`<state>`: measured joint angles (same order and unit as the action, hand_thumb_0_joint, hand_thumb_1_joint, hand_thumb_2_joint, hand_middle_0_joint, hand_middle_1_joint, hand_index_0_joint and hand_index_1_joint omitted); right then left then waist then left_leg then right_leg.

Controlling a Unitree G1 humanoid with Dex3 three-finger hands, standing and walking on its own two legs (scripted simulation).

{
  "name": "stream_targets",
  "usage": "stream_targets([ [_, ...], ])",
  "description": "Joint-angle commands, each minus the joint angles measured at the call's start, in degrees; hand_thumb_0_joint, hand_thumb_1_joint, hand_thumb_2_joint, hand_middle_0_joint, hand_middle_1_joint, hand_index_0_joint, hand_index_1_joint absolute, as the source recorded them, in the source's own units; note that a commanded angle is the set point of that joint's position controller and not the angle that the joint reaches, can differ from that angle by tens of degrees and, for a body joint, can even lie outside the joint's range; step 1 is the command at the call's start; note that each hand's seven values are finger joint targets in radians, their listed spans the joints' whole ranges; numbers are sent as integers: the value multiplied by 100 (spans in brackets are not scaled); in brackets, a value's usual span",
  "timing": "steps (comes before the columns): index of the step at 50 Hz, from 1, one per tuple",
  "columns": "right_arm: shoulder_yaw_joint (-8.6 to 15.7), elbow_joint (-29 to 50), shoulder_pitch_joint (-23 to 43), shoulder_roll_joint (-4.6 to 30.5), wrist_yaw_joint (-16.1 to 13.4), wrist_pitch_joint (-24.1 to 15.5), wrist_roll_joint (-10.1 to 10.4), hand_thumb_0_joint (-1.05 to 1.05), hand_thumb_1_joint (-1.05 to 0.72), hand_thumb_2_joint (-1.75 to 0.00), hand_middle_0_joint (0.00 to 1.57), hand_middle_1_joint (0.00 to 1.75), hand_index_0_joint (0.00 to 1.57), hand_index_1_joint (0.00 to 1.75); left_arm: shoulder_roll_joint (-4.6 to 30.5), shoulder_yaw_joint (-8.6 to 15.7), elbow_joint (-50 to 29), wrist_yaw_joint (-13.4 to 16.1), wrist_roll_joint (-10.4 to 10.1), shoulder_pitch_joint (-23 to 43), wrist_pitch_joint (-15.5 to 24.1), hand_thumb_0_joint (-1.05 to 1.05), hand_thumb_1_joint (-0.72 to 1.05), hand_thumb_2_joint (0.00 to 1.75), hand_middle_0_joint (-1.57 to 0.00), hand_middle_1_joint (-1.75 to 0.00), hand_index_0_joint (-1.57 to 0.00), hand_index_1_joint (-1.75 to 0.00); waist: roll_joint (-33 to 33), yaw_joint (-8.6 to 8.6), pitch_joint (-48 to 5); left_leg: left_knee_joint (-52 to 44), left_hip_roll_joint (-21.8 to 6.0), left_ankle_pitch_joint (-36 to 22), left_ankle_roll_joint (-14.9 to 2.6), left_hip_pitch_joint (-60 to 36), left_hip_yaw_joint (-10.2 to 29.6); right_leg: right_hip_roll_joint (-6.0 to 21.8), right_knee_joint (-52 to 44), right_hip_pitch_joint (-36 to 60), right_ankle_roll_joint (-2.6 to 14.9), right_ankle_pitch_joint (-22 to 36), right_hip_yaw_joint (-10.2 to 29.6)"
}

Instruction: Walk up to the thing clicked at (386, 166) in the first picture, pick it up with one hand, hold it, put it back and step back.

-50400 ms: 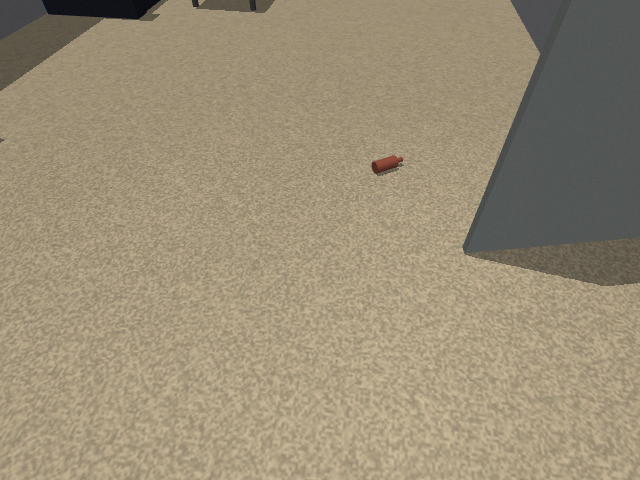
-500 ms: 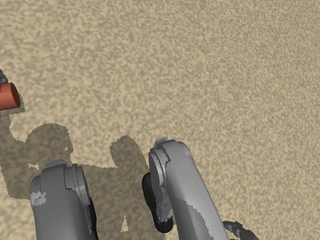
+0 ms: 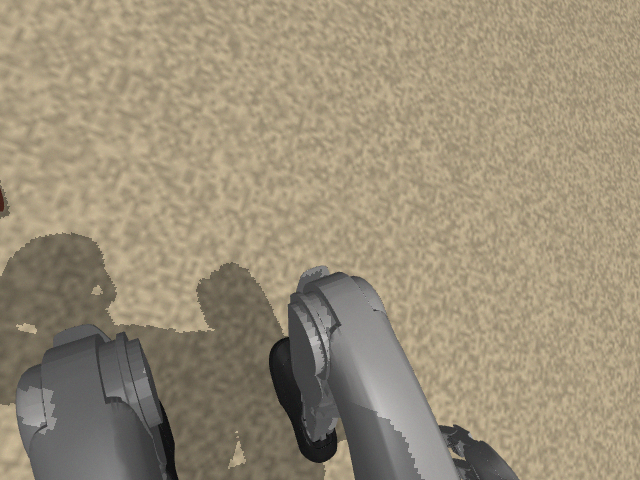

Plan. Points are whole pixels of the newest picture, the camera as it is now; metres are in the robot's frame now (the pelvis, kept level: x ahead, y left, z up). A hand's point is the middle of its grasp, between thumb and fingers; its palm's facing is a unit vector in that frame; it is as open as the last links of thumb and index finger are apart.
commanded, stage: rest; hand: left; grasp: from above
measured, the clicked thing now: out of the picture +0.47 +0.36 -0.24
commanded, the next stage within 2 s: open in 0.98 s
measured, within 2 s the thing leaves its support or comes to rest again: rests again in 1.42 s
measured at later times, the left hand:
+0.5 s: hand out of the picture +0.47 +0.32 -0.25, palm faces -0.47 -0.12 -0.88, open 8.8 cm
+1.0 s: hand out of the picture +0.47 +0.32 -0.26, palm faces -0.47 -0.12 -0.87, open 8.8 cm
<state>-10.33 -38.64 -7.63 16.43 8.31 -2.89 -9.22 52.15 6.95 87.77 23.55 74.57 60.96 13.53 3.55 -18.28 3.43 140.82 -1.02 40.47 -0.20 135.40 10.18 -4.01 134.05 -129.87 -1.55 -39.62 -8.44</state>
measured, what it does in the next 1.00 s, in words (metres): stands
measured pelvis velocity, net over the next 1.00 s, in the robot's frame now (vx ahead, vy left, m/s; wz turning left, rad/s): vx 0.00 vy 0.00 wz -0.06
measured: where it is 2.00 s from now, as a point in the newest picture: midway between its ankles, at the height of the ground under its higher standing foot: (238, 449)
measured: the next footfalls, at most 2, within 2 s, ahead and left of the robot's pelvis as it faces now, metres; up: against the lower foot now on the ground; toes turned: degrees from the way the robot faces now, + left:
none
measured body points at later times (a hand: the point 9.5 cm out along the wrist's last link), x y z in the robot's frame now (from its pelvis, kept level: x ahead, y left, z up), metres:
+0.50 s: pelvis +0.00 +0.00 -0.01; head +0.29 +0.11 +0.32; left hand +0.49 +0.32 -0.20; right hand +0.04 -0.26 -0.07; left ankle +0.06 +0.13 -0.29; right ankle +0.10 -0.11 -0.29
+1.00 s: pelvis +0.00 +0.00 -0.01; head +0.29 +0.12 +0.31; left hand +0.49 +0.32 -0.21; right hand +0.04 -0.25 -0.07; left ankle +0.06 +0.13 -0.29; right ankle +0.10 -0.11 -0.29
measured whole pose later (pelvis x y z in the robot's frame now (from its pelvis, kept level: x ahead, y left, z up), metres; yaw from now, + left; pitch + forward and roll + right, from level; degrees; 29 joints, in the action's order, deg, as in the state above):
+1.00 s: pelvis +0.00 +0.00 -0.01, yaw -3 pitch +30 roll -14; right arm -17.9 -35.5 -5.8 18.6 10.1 -8.4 -11.4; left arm 59.9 4.9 95.3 29.2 73.6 63.1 13.0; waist 8.2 -22.0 9.1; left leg 144.3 -1.5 41.1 -0.3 134.9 13.8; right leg -5.3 134.6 -128.4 -2.2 -38.5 -11.4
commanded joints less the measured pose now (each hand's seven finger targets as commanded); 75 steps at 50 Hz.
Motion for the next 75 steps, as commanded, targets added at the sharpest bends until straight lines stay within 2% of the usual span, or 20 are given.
stream_targets([
  [1,437,-79,-1308,1631,-76,-61,-36,0,-89,-89,20,30,20,30,1651,82,-794,382,-108,1948,-63,0,89,48,-121,-39,-123,-37,-2705,-58,-4188,-1302,-73,-1501,-109,-3266,-411,-175,-1170,2085,334,1725,-379],
  [8,329,-5,-1266,1788,-65,-148,-80,0,-89,-89,20,30,20,30,1791,77,-675,468,-113,1916,-61,0,89,48,-120,-40,-123,-38,-2786,-227,-4123,-1172,-101,-1694,-79,-3339,-320,-195,-1101,2126,339,1859,-482],
  [11,274,-6,-1256,1789,-53,-190,-90,0,-90,-90,20,30,20,30,1907,95,-654,519,-88,1944,-53,0,89,50,-121,-41,-123,-39,-2914,-187,-4040,-1213,-104,-1660,-53,-3395,-293,-201,-1043,2073,363,1832,-492],
  [19,143,87,-1228,1892,-19,-299,-161,0,-90,-90,20,30,20,30,2103,153,-576,703,-77,1917,-55,0,89,48,-120,-41,-122,-38,-2888,-302,-3882,-1122,-125,-1635,-56,-3254,-285,-216,-1078,2285,330,1876,-551],
  [25,59,69,-1145,1917,24,-372,-172,0,-90,-90,20,30,20,30,2131,108,-434,789,-157,1814,-121,0,88,48,-120,-40,-122,-38,-2903,-304,-3861,-1062,-170,-1758,-66,-3291,-259,-265,-1064,2374,304,2018,-566],
  [27,49,72,-1144,1967,31,-394,-190,0,-90,-90,20,30,20,30,2106,51,-339,773,-134,1812,-127,0,90,49,-121,-41,-123,-39,-2899,-402,-3770,-1021,-180,-1768,-57,-3309,-219,-270,-1054,2273,319,2001,-598],
  [31,-20,88,-1047,1951,52,-404,-183,0,-90,-90,20,30,20,30,2162,-3,-290,813,-181,1803,-126,0,87,47,-119,-41,-121,-38,-2927,-365,-3747,-1068,-205,-1629,-58,-3210,-190,-292,-1036,2360,308,1938,-609],
  [33,-37,102,-1086,1999,65,-427,-171,0,-90,-90,20,30,20,30,2143,-47,-255,787,-166,1849,-130,0,87,47,-118,-41,-120,-39,-2926,-464,-3590,-1049,-199,-1642,-53,-3226,-161,-285,-1027,2258,321,1916,-632],
  [37,-85,127,-1010,2023,75,-459,-190,0,-90,-90,20,30,20,30,2172,-44,-272,829,-188,1817,-120,0,87,47,-118,-41,-120,-38,-3113,-436,-3644,-1153,-225,-1730,7,-3469,-69,-272,-944,2208,324,1943,-696],
  [39,-107,126,-1015,2021,92,-468,-196,0,-90,-90,20,30,20,30,2105,-109,-233,829,-171,1906,-119,0,85,47,-117,-41,-119,-39,-3014,-530,-3507,-1141,-225,-1626,-11,-3368,-46,-286,-955,2143,320,1898,-706],
  [41,-134,159,-964,2016,96,-484,-193,0,-90,-90,20,30,20,30,2198,-98,-159,849,-181,1878,-105,0,85,49,-117,-41,-119,-39,-3025,-487,-3514,-1109,-220,-1556,-22,-3235,-82,-302,-983,2209,326,1867,-675],
  [44,-146,181,-1027,2101,105,-535,-211,0,-90,-90,20,30,20,30,2226,-105,-192,827,-152,1903,-96,0,84,46,-116,-39,-118,-37,-3047,-562,-3327,-1125,-233,-1598,13,-3369,-38,-274,-976,2106,325,1842,-715],
  [47,-200,208,-965,2088,107,-557,-216,0,-90,-90,20,30,20,30,2326,-86,-219,883,-192,1968,-41,0,85,44,-116,-40,-118,-38,-3016,-530,-3500,-1108,-237,-1539,-9,-3297,-48,-295,-1012,2303,311,1866,-714],
  [51,-238,185,-945,2081,128,-607,-228,0,-90,-90,20,30,20,30,2238,-209,-1,869,-169,1859,-44,0,83,46,-115,-41,-117,-39,-2918,-575,-3321,-1029,-259,-1477,-30,-3230,-48,-313,-1009,2212,305,1815,-706],
  [54,-285,232,-966,2116,122,-620,-239,0,-90,-90,20,30,20,30,2409,-132,-15,920,-220,1862,-10,0,83,44,-114,-41,-117,-38,-2698,-585,-3372,-943,-250,-1523,-81,-2994,-99,-334,-1115,2529,257,1932,-694],
  [59,-297,240,-901,2112,127,-634,-247,0,-89,-90,20,30,20,30,2423,-154,-25,960,-212,1942,41,0,43,38,-76,-46,-79,-43,-2870,-550,-3425,-1028,-282,-1429,-40,-3120,-27,-356,-1061,2417,290,1833,-733],
  [63,-294,209,-946,2138,150,-651,-240,0,-89,-90,20,30,20,30,2350,-204,37,952,-223,1910,-32,0,14,44,-61,-50,-63,-47,-2857,-616,-3290,-1030,-280,-1502,-35,-3123,-19,-348,-1050,2363,281,1884,-747],
  [68,-300,234,-935,2147,159,-651,-243,0,-89,-90,20,30,20,30,2078,-372,426,813,-253,1684,-108,0,-1,55,-48,-63,-51,-60,-2708,-676,-2977,-1103,-273,-1291,-37,-2990,51,-346,-1062,2160,291,1691,-781],
  [69,-317,230,-910,2151,151,-635,-228,0,-89,-90,20,30,20,30,2170,-378,224,803,-304,1795,-85,0,-3,58,-47,-64,-49,-61,-2766,-601,-3088,-1125,-271,-1296,-36,-2971,34,-345,-1095,2269,288,1708,-770],
  [75,-352,293,-954,2173,146,-620,-219,0,-89,-90,20,30,20,30,2199,-370,255,693,-340,1707,-67,0,-17,68,-36,-75,-38,-73,-2695,-644,-3063,-1121,-264,-1437,-28,-3007,63,-322,-1063,2323,281,1807,-779],
])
